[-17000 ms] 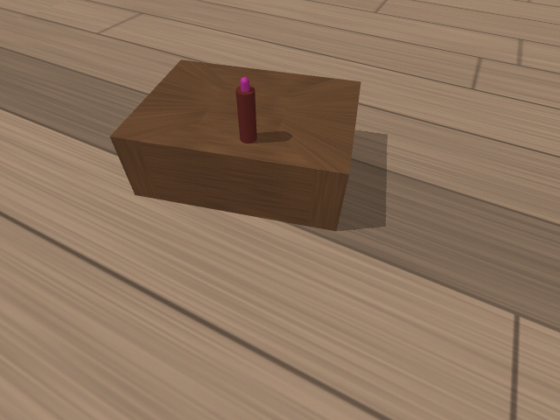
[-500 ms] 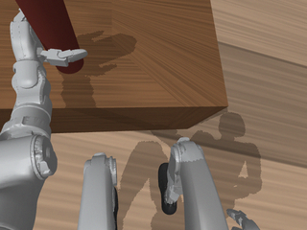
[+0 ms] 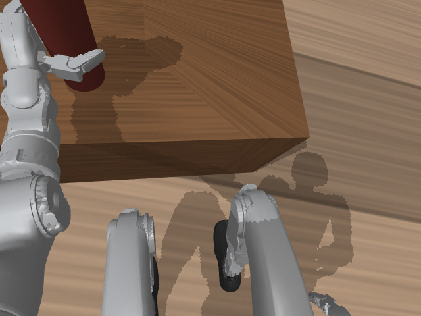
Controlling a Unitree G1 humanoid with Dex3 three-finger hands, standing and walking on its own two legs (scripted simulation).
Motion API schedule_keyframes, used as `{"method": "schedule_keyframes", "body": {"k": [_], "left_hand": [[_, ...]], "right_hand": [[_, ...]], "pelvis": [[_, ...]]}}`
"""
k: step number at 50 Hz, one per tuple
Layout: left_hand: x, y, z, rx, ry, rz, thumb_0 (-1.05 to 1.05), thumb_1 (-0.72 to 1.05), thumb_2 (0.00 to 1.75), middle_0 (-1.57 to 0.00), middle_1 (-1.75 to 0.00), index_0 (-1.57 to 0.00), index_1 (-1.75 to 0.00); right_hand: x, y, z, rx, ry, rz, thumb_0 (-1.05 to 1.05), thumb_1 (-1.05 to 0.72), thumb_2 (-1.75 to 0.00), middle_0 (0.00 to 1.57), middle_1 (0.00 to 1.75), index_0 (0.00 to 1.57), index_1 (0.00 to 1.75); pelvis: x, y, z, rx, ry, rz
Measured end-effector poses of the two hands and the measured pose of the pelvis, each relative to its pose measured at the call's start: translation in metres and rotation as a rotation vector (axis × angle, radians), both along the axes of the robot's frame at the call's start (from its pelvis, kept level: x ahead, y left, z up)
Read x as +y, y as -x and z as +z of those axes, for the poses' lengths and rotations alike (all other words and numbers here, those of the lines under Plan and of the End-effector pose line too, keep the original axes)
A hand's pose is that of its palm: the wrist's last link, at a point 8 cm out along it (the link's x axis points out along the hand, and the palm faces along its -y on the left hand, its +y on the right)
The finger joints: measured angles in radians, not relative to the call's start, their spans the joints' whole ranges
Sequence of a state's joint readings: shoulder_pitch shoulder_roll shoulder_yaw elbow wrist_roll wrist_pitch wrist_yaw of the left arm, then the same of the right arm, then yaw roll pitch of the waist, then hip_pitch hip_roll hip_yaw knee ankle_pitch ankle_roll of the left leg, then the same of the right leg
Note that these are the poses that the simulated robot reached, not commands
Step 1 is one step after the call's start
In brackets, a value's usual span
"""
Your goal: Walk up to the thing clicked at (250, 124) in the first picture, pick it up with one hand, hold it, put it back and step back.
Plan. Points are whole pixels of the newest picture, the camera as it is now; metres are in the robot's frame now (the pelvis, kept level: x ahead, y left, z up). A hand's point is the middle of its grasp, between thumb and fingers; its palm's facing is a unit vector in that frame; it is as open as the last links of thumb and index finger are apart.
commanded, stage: settle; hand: left
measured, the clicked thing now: (59, 15) +0.58 +0.16 +0.07
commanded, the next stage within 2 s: lift in 0.92 s
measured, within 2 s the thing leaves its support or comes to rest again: leaves its support in 0.42 s
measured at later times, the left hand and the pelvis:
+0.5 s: hand (76, 46) +0.55 +0.15 +0.03, palm faces +0.03 -1.00 -0.05, open 10.2 cm; pelvis +0.04 +0.00 +0.08, yaw -1 degrees
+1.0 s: hand (73, 18) +0.57 +0.14 +0.08, palm faces +0.04 -1.00 -0.06, open 10.3 cm; pelvis +0.05 -0.01 +0.11, yaw +0 degrees
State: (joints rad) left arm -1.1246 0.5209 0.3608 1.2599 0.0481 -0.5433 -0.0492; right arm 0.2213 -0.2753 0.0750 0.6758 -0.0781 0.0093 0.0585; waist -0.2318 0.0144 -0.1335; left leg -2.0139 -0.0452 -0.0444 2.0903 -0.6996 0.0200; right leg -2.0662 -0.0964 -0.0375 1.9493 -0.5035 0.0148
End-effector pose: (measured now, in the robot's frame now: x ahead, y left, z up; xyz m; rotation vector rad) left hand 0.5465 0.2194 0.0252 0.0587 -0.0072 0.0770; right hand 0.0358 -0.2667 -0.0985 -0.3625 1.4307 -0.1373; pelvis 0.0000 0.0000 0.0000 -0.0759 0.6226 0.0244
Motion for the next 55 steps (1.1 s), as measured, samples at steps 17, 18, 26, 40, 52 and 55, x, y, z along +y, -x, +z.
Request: {"method": "schedule_keyframes", "body": {"k": [17, 18, 26, 40, 52, 55], "left_hand": [[-0.006, 0.008, 0.010, 0.177, 0.001, -0.029, -0.01, -0.33, 0.98, -0.71, -0.99, -0.69, -0.99], [-0.006, 0.009, 0.010, 0.185, 0.002, -0.032, -0.01, -0.33, 0.99, -0.71, -1.00, -0.69, -1.00], [-0.015, 0.015, 0.015, 0.196, 0.024, -0.029, -0.01, -0.37, 1.04, -0.70, -1.03, -0.68, -1.03], [-0.018, 0.006, 0.042, 0.153, -0.003, -0.004, -0.01, -0.38, 1.06, -0.70, -1.05, -0.67, -1.05], [-0.024, 0.005, 0.057, 0.148, 0.016, -0.027, -0.01, -0.38, 1.07, -0.69, -1.05, -0.67, -1.06], [-0.025, 0.009, 0.057, 0.150, 0.015, -0.032, -0.01, -0.38, 1.07, -0.69, -1.05, -0.67, -1.06]], "right_hand": [[0.010, -0.006, 0.054, 0.025, -0.018, -0.072, 0.00, -0.92, -0.90, 0.20, 0.30, 0.20, 0.30], [0.010, -0.009, 0.058, 0.017, -0.017, -0.071, 0.00, -0.92, -0.90, 0.20, 0.30, 0.20, 0.30], [0.009, -0.040, 0.080, -0.049, -0.013, -0.032, 0.00, -0.92, -0.90, 0.20, 0.30, 0.20, 0.30], [0.010, -0.074, 0.085, -0.113, -0.051, 0.002, 0.00, -0.91, -0.90, 0.20, 0.30, 0.20, 0.30], [0.001, -0.057, 0.100, -0.086, -0.040, -0.039, 0.00, -0.90, -0.90, 0.20, 0.30, 0.20, 0.30], [-0.001, -0.053, 0.104, -0.082, -0.030, -0.048, 0.00, -0.91, -0.90, 0.20, 0.30, 0.20, 0.30]], "pelvis": [[0.003, -0.025, 0.059, 0.027, -0.005, -0.012], [0.003, -0.027, 0.063, 0.028, -0.005, -0.014], [0.002, -0.039, 0.085, 0.032, -0.005, -0.018], [-0.003, -0.049, 0.103, 0.029, -0.019, -0.023], [-0.009, -0.050, 0.112, 0.014, -0.026, -0.023], [-0.009, -0.050, 0.113, 0.010, -0.026, -0.023]]}}
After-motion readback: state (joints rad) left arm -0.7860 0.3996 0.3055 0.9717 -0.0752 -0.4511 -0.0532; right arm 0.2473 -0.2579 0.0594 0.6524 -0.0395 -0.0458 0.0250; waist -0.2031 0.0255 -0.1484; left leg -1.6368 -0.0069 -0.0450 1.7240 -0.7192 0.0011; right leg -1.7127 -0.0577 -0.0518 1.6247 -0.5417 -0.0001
